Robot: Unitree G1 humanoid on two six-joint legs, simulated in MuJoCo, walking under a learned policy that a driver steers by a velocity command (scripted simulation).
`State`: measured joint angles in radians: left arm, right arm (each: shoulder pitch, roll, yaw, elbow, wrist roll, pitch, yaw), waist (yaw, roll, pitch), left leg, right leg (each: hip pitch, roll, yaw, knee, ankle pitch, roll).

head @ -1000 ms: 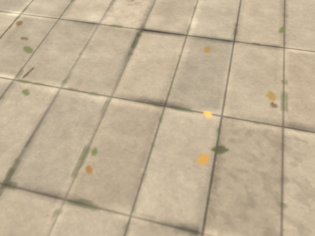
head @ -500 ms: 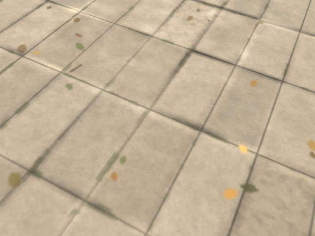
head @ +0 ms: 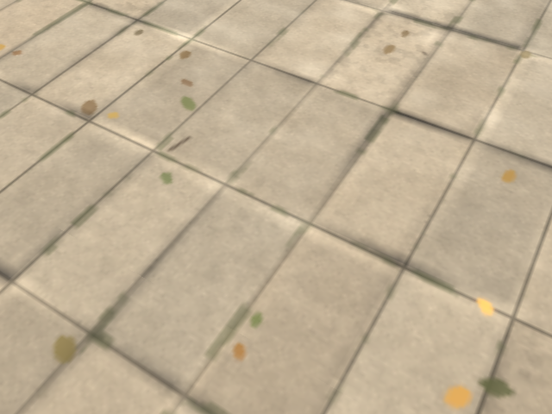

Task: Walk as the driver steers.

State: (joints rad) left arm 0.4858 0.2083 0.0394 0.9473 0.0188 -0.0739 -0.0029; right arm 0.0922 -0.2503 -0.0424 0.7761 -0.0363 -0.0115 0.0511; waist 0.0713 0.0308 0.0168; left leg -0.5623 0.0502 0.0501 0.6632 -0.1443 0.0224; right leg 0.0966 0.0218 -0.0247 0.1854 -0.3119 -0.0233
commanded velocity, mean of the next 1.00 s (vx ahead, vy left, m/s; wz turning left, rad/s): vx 0.49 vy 0.00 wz -0.47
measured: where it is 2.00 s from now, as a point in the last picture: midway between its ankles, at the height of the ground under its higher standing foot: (459, 258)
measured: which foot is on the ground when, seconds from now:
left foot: up 0.00-0.06, down 0.08-0.64, up 0.66-1.00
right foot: down 0.00-0.08, up 0.10-0.60, down 0.62-1.00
